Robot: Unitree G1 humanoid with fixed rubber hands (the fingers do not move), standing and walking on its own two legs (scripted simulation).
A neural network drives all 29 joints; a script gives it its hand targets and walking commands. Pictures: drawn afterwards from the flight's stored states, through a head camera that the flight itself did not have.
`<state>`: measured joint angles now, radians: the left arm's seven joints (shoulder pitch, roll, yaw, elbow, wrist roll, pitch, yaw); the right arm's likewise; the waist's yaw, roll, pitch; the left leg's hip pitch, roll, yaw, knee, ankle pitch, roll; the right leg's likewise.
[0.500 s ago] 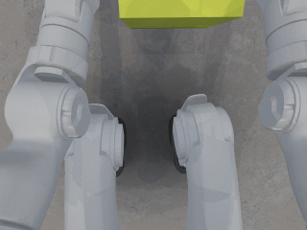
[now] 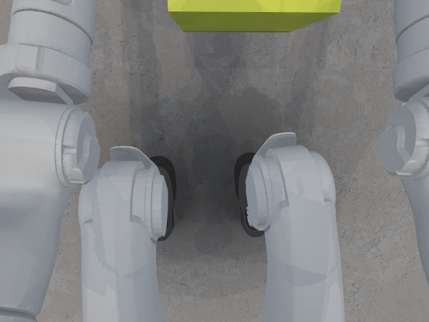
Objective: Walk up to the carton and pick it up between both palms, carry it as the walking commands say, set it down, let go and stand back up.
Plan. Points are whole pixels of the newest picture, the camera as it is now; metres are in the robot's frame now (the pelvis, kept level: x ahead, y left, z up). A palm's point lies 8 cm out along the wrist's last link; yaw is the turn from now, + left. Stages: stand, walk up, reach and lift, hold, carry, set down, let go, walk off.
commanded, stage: set down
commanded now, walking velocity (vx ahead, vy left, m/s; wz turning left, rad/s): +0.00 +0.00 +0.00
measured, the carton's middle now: out of the picture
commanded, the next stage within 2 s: let go in 1.22 s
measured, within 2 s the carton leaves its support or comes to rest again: neither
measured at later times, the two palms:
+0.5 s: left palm out of the picture +0.59 +0.10 -0.01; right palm out of the picture +0.57 -0.26 +0.00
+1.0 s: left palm out of the picture +0.59 +0.11 +0.14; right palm out of the picture +0.56 -0.27 +0.15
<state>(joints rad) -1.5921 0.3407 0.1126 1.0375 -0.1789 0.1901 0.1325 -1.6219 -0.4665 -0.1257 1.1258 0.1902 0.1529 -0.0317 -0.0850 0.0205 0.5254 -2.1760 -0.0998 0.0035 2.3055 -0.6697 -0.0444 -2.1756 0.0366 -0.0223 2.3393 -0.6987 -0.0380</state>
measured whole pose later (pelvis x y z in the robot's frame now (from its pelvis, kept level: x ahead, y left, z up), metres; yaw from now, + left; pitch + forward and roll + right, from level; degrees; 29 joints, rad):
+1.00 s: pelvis -0.02 +0.00 +0.25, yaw -1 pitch +32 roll +2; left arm -1.64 0.38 0.22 0.79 -0.12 0.46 0.12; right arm -1.66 -0.50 -0.21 0.84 0.14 0.42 -0.01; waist -0.07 0.01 0.53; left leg -1.54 -0.07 -0.03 1.37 -0.38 -0.03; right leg -1.56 0.06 0.03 1.41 -0.40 -0.02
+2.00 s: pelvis +0.04 +0.03 +0.39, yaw -4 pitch +14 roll -1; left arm -0.24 0.16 0.10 0.48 0.03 0.16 0.04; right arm -0.26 -0.22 -0.12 0.50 -0.01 0.13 0.07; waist -0.02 0.00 0.14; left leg -0.73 -0.05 -0.03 0.74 -0.25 0.03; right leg -0.72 0.04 0.08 0.72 -0.24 0.02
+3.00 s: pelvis +0.13 +0.00 +0.42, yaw -3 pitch -2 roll +0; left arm 0.28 0.33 0.07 0.76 0.04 0.02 0.00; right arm 0.30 -0.29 -0.07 0.68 -0.02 0.01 0.00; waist 0.00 0.01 -0.08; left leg -0.17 -0.02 -0.06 0.56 -0.35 0.01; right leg -0.16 0.05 0.04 0.54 -0.34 -0.02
